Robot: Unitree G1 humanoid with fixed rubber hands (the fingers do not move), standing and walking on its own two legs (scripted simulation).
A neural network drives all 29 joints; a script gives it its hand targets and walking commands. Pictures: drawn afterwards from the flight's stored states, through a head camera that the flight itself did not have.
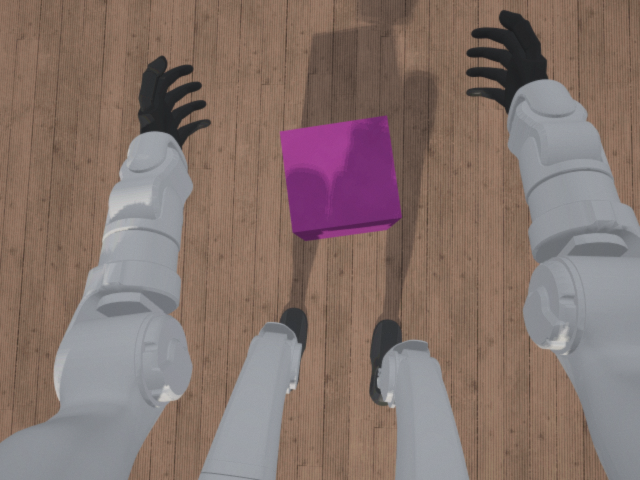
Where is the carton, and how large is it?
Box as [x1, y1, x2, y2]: [280, 115, 401, 240]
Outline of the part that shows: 386,115 280,131 292,231 295,234 305,240 382,230 387,229 401,217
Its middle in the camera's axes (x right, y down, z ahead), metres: +0.04 -0.13 +0.86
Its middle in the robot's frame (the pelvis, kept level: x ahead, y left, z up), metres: +0.52 +0.05 -0.53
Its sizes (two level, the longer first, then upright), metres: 0.210 0.200 0.250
